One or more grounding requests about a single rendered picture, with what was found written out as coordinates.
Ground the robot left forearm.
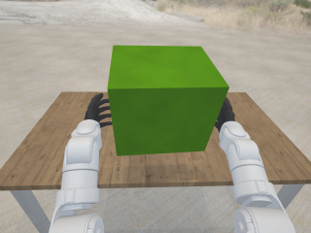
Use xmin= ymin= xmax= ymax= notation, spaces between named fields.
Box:
xmin=49 ymin=119 xmax=102 ymax=233

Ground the table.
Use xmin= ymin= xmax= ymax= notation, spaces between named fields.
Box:
xmin=0 ymin=91 xmax=311 ymax=233

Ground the robot right forearm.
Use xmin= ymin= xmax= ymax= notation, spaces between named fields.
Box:
xmin=219 ymin=120 xmax=295 ymax=233

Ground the robot right hand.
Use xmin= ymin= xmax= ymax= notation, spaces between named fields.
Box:
xmin=214 ymin=98 xmax=235 ymax=133

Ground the carton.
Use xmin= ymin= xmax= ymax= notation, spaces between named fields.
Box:
xmin=107 ymin=45 xmax=229 ymax=156

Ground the robot left hand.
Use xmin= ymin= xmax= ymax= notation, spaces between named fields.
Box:
xmin=84 ymin=93 xmax=113 ymax=128

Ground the right robot upper arm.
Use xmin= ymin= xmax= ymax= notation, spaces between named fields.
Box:
xmin=233 ymin=206 xmax=294 ymax=233

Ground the left robot upper arm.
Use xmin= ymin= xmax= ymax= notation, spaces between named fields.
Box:
xmin=50 ymin=213 xmax=104 ymax=233

